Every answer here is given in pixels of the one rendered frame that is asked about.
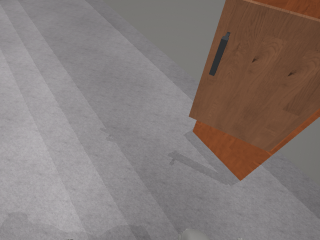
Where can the handle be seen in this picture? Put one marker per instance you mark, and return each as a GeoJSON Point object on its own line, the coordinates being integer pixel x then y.
{"type": "Point", "coordinates": [219, 54]}

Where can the cupboard door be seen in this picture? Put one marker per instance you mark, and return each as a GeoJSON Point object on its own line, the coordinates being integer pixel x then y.
{"type": "Point", "coordinates": [267, 82]}

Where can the robot right thigh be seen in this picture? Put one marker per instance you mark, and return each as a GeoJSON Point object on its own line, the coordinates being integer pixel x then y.
{"type": "Point", "coordinates": [192, 234]}

